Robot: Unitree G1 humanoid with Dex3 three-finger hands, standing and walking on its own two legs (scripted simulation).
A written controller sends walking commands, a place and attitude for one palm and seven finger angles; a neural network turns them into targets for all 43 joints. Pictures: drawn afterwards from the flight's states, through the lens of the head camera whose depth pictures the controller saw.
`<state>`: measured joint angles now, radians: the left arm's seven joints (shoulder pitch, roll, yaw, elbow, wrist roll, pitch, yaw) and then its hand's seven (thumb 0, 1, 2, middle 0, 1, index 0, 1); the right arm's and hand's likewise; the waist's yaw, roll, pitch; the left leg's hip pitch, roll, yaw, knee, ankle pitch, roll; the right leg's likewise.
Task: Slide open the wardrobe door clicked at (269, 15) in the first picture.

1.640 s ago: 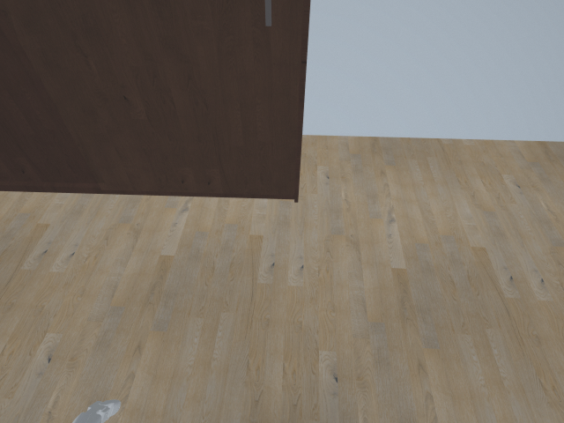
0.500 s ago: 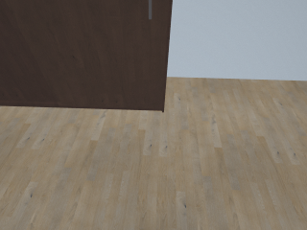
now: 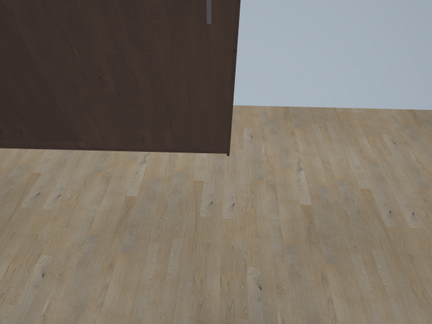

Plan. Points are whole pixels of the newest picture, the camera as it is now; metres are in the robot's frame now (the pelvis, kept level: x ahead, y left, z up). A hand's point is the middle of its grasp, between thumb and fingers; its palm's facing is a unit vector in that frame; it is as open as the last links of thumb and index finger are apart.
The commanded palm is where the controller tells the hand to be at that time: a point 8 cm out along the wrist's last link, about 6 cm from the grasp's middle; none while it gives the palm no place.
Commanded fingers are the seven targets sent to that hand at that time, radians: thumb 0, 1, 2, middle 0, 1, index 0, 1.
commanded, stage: walk to a spot facing it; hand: right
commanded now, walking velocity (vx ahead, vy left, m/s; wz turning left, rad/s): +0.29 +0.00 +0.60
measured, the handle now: out of the picture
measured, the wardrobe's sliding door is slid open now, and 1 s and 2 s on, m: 0.00 0.00 0.00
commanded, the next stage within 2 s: none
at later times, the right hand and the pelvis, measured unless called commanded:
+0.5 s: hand out of the picture +0.09 -0.15 -0.18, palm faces -0.12 +0.97 -0.19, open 7.4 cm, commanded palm none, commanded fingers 0.00 -0.90 -0.90 0.20 0.30 0.20 0.30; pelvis +0.08 +0.03 -0.02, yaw +12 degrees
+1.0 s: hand (286, 221) +0.43 -0.17 -0.18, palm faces -0.40 +0.90 -0.19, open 7.4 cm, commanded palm none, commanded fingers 0.00 -0.90 -0.90 0.20 0.30 0.20 0.30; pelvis +0.29 -0.01 -0.01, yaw +29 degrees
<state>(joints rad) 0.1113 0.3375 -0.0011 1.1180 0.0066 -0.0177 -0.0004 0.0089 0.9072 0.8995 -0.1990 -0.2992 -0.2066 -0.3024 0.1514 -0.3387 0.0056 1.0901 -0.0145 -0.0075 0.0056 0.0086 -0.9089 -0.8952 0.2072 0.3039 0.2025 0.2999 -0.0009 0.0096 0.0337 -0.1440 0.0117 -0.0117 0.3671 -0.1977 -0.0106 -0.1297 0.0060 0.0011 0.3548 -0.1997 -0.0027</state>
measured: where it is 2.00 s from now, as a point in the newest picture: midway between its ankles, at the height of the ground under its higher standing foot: (207, 281)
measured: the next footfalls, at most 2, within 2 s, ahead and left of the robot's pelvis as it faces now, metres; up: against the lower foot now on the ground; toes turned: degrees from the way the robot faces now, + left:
right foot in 0.80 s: +0.39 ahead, -0.05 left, +0.00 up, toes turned +14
left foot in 1.38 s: +0.40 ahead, +0.21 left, +0.00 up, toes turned +49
